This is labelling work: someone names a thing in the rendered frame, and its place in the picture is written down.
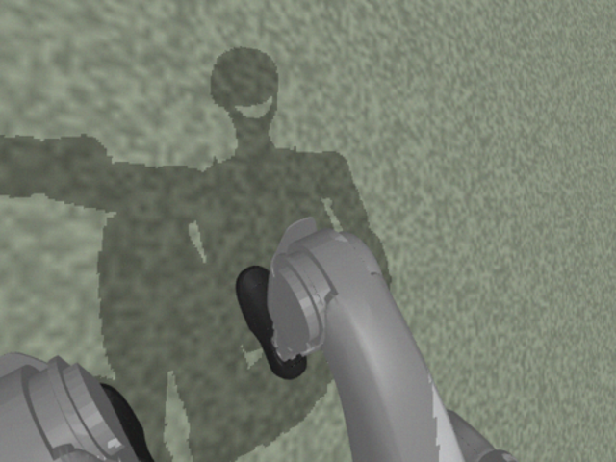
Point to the right robot foot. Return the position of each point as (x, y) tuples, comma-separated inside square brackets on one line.
[(252, 294)]

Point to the left robot foot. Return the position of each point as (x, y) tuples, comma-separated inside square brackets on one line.
[(129, 423)]

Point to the right robot hand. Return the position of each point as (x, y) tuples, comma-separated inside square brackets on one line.
[(473, 445)]

